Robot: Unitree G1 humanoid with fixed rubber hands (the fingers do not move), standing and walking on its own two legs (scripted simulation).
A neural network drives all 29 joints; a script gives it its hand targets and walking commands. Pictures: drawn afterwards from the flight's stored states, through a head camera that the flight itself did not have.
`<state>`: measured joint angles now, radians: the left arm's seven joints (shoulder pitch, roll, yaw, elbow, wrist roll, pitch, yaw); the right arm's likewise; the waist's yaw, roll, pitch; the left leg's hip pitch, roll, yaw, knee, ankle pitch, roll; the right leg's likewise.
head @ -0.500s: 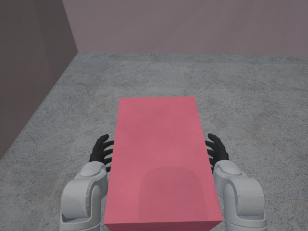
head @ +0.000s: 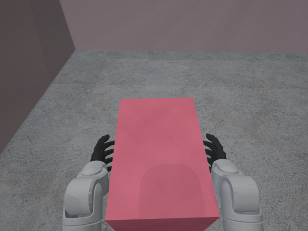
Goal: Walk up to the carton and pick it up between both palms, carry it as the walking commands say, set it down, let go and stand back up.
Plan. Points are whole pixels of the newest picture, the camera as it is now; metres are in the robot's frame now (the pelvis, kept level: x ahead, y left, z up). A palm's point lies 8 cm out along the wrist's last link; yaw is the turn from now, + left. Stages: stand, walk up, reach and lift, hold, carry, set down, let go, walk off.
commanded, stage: carry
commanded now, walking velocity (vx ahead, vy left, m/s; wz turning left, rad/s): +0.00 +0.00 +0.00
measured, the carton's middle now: (158, 171) +0.27 +0.00 +0.02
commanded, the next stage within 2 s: hold in 0.86 s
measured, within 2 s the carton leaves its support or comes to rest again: neither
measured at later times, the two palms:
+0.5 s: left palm (95, 164) +0.27 +0.16 +0.07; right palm (209, 162) +0.27 -0.12 +0.07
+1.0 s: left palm (98, 174) +0.26 +0.16 +0.03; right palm (206, 174) +0.26 -0.12 +0.03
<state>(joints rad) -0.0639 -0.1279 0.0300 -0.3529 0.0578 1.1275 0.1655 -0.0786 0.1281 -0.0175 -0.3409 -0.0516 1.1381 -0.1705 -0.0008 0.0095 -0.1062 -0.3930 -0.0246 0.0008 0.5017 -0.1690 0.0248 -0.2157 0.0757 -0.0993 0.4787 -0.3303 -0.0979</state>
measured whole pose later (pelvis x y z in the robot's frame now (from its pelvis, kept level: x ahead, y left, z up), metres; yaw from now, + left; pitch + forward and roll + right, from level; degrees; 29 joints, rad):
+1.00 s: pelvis -0.01 +0.02 +0.01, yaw -3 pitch -3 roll +1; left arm -0.09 -0.13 0.08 0.02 0.13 0.76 0.11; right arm -0.12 0.13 -0.04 0.09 -0.14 0.74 -0.09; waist 0.03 -0.03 0.05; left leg -0.24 -0.04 0.06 0.42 -0.14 0.05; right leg -0.10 0.05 -0.04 0.45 -0.31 -0.07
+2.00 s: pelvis -0.05 +0.04 -0.02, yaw -7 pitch +7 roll +0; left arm -0.44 -0.19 0.40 0.54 0.30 0.28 0.04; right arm -0.50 0.16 -0.39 0.68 -0.31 0.21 0.00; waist 0.08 -0.04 0.10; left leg -0.61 -0.03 0.07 0.66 -0.17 0.06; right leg -0.52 0.08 0.01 0.74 -0.35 -0.06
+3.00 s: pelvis -0.08 +0.03 -0.15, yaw -7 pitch +31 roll -2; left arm -0.73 -0.05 0.40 0.67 0.19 0.14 0.07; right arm -0.79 0.08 -0.32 0.79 -0.16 0.10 -0.13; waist 0.08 -0.05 -0.04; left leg -1.51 0.00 0.03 1.33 -0.36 0.05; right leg -1.38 0.10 -0.08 1.41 -0.57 -0.09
